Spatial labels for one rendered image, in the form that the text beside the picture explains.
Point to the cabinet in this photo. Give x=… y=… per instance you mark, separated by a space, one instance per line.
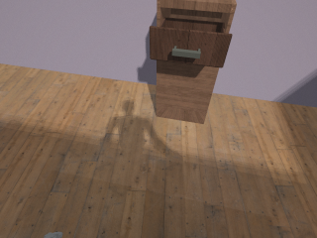
x=184 y=90

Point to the drawer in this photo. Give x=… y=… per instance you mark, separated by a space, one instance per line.
x=187 y=34

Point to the handle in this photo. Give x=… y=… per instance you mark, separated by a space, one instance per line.
x=186 y=53

